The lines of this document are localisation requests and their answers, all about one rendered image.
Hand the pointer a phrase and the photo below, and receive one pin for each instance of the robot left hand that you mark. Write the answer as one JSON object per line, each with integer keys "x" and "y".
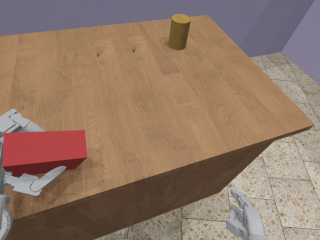
{"x": 13, "y": 122}

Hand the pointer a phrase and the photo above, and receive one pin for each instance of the robot left forearm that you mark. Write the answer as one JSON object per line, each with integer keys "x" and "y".
{"x": 6, "y": 218}

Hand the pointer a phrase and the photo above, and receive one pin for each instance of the robot right hand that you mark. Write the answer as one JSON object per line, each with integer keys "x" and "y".
{"x": 248, "y": 221}

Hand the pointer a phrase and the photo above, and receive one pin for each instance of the table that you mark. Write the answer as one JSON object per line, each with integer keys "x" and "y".
{"x": 164, "y": 128}

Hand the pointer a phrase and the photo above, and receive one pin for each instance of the sponge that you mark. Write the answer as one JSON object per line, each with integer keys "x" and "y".
{"x": 40, "y": 152}

